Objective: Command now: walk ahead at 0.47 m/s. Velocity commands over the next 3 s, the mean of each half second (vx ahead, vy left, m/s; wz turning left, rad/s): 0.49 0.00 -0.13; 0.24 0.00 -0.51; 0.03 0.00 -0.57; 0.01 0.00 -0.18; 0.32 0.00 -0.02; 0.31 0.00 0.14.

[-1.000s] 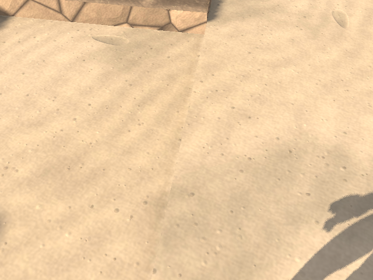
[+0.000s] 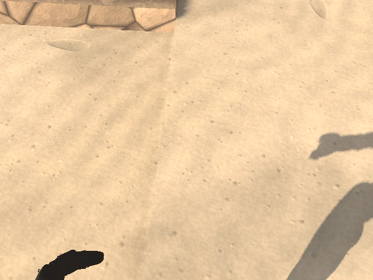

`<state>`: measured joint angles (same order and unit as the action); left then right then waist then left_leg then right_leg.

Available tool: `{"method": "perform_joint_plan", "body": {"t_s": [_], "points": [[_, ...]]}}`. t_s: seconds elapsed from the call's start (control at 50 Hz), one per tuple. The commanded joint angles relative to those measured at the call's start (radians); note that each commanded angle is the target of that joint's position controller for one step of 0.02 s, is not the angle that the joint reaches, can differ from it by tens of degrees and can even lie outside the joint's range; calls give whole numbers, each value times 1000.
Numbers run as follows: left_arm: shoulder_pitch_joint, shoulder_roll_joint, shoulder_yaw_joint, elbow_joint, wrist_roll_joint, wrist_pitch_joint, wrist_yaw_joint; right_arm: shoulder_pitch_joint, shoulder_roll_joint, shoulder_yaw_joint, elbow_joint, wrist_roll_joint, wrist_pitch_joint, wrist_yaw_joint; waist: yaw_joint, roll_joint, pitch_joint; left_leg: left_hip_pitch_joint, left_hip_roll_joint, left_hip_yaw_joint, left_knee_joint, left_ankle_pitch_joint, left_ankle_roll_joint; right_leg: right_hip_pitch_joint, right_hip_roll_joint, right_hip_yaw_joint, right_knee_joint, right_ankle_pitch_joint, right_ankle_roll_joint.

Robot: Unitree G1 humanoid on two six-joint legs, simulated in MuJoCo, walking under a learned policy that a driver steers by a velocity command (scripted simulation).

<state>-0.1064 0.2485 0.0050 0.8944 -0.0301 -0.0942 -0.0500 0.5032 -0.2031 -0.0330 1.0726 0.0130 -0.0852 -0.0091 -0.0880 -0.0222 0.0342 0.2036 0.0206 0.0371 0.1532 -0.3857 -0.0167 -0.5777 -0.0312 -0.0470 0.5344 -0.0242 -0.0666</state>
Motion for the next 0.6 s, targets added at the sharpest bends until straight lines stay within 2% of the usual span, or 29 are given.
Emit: {"method": "perform_joint_plan", "body": {"t_s": [0.02, 0.04, 0.06, 0.08, 0.1, 0.12, 0.14, 0.16, 0.18, 0.2, 0.24, 0.26, 0.28, 0.3, 0.34, 0.36, 0.44, 0.46, 0.48, 0.5, 0.52, 0.54, 0.56, 0.58, 0.6], "points": [[190, 187, 71, 6, -9, -13, 4, -39, -195, -39, -45, -11, 14, -4, 201, 167, -86, -136, 199, -29, 317, 954, 119, 364, 73, -45, 2, -54, -64], [373, 232, 92, 52, -6, -7, 13, -50, -177, -29, -68, -22, 17, -5, 274, 135, -206, -322, 164, -15, 572, 810, 89, 653, -27, 66, 45, -70, -108], [518, 316, 112, 76, 25, 5, 21, 63, -41, 6, -89, -15, 0, 9, 228, -142, -396, -724, -14, -3, 1003, 341, 8, 1031, -300, 563, -57, -371, -278], [497, 245, 87, 84, 20, 6, 15, 29, -46, 10, -77, 4, -32, 11, 225, -213, -443, -830, -69, -174, 1170, -146, 29, 1015, -355, 836, -257, -457, -282], [393, 193, 72, 77, 8, 1, 12, -71, -132, -18, -115, 35, -48, 10, 202, -186, -263, -928, -12, -173, 1236, -109, 51, 876, -315, 692, -279, -447, -224], [302, 152, 60, 54, 9, -4, 11, -135, -159, -22, -133, 41, -56, 2, 167, -97, -162, -915, 45, -137, 1211, -23, 69, 707, -283, 537, -290, -337, -192], [240, 125, 53, 46, 20, -11, 6, -165, -160, -31, -138, 30, -54, -9, 131, -30, -98, -862, 89, -117, 1146, 51, 72, 546, -250, 421, -312, -219, -174], [210, 99, 46, 46, 32, -19, 2, -152, -148, -38, -137, 17, -40, -16, 90, -40, -78, -780, 123, -121, 1089, 93, 76, 437, -209, 331, -336, -147, -155], [204, 88, 44, 51, 37, -21, 0, -138, -124, -38, -137, 15, -23, -18, 69, -55, -70, -735, 132, -121, 1044, 106, 77, 380, -186, 288, -362, -138, -153], [219, 94, 46, 60, 34, -23, 4, -136, -100, -37, -140, 12, -11, -19, 61, -53, -57, -710, 134, -108, 998, 103, 71, 342, -173, 251, -388, -116, -163], [263, 126, 54, 76, 34, -29, 20, -194, -101, -39, -166, 3, -4, -19, 65, -33, -19, -743, 135, -84, 906, 178, 46, 316, -163, 206, -435, -79, -187], [291, 142, 57, 85, 29, -31, 27, -247, -121, -47, -186, -3, -7, -21, 73, -18, 9, -789, 132, -77, 842, 253, 34, 326, -150, 199, -445, -66, -189], [316, 151, 59, 88, 24, -30, 35, -302, -125, -49, -209, -13, -13, -20, 87, -6, 19, -822, 128, -76, 765, 322, 24, 346, -144, 198, -441, -30, -187], [338, 156, 61, 91, 22, -24, 43, -339, -114, -45, -222, -17, -14, -19, 95, 0, 31, -822, 111, -63, 673, 388, 18, 345, -118, 172, -436, -19, -177], [373, 157, 62, 85, 21, -16, 50, -421, -82, -31, -250, -13, -21, -12, 121, -6, 28, -734, 55, -34, 494, 492, 10, 310, -77, 135, -415, -4, -158], [399, 163, 64, 87, 20, -12, 54, -460, -79, -28, -262, -8, -22, -7, 135, -13, 24, -711, 35, -28, 456, 512, 2, 314, -81, 145, -407, -13, -158], [464, 154, 68, 88, 4, 0, 71, -530, -118, -25, -305, 3, -21, 15, 149, -4, 33, -795, 46, -106, 359, 487, 2, 458, -159, 255, -279, -123, -165], [469, 156, 71, 84, 7, 6, 77, -537, -131, -26, -312, 4, -25, 22, 145, 1, 30, -789, 44, -115, 337, 475, 4, 476, -171, 276, -239, -141, -160], [460, 171, 76, 78, 15, 5, 78, -521, -161, -35, -318, 3, -38, 27, 123, -23, 10, -732, 42, -115, 367, 422, 18, 467, -199, 304, -205, -91, -158], [435, 169, 75, 64, 14, 8, 77, -420, -174, -44, -301, -3, -47, 26, 58, -22, -40, -568, 23, -83, 367, 318, 37, 410, -188, 305, -176, -47, -141], [427, 129, 59, 58, 13, 11, 70, -269, -221, -67, -264, -5, -54, 17, -15, 8, -115, -343, 65, -128, 325, 269, 90, 338, -116, 270, 3, -38, -105], [495, 48, 32, 40, 34, 9, 61, -118, -298, -85, -245, -7, -56, 13, -29, 170, -301, -51, 251, -325, 316, 163, 149, 210, 4, 164, 322, -289, -66], [591, 16, 19, 12, -5, -8, 55, -91, -343, -95, -237, -22, -43, 16, 30, 441, -386, 171, 422, -783, 155, -42, 297, -103, 112, 105, 614, -574, -15], [532, 145, 45, 24, -22, -9, 62, -156, -219, -62, -274, -28, -45, 14, 11, 247, -303, 96, 397, -758, 128, 0, 270, -176, 55, 194, 731, -546, -6], [459, 179, 60, 10, -21, -1, 68, -230, -173, -44, -292, -29, -47, 13, 22, 133, -200, -25, 380, -584, 150, 244, 231, -174, 31, 189, 761, -465, 6]]}}
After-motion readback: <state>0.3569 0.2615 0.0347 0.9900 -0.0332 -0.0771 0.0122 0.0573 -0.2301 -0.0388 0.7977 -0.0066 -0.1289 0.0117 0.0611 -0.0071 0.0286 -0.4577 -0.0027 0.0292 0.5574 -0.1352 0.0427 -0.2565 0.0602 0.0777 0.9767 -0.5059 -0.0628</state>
